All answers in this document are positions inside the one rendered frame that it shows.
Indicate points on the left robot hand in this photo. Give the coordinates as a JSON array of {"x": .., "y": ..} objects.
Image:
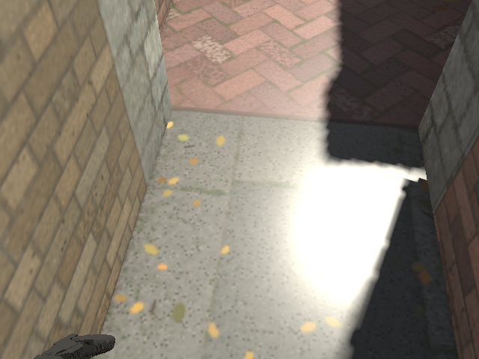
[{"x": 79, "y": 347}]

